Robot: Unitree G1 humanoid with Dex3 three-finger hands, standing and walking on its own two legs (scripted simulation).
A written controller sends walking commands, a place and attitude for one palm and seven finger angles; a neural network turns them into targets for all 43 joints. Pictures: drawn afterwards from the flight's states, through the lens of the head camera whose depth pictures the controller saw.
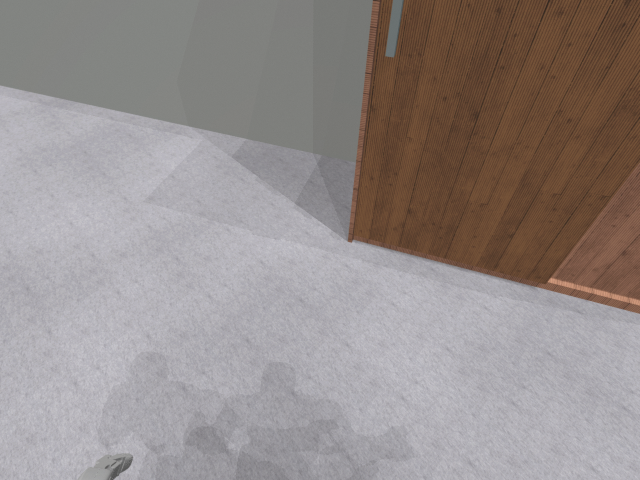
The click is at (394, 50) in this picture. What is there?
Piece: wardrobe's sliding door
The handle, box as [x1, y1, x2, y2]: [385, 0, 403, 57]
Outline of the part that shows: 403,0 393,0 385,54 387,56 393,57 395,53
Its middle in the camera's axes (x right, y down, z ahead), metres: +0.19 -0.58 +0.94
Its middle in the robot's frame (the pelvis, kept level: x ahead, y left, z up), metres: +1.12 -0.14 +0.18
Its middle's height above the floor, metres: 0.94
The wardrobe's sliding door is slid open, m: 0.00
